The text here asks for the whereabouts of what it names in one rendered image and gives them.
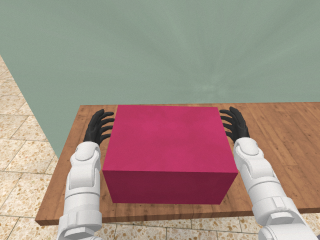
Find robot left forearm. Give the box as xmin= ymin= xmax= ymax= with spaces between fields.
xmin=56 ymin=141 xmax=102 ymax=240

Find robot right upper arm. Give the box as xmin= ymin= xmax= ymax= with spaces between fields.
xmin=258 ymin=223 xmax=317 ymax=240

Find carton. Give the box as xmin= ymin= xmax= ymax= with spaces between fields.
xmin=102 ymin=105 xmax=239 ymax=205

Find table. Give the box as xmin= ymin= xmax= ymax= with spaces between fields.
xmin=35 ymin=102 xmax=320 ymax=240

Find robot left hand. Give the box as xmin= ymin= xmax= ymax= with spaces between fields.
xmin=83 ymin=109 xmax=115 ymax=147

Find robot right hand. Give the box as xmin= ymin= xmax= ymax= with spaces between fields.
xmin=219 ymin=106 xmax=250 ymax=144

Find robot right forearm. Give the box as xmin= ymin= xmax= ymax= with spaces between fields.
xmin=233 ymin=137 xmax=319 ymax=240

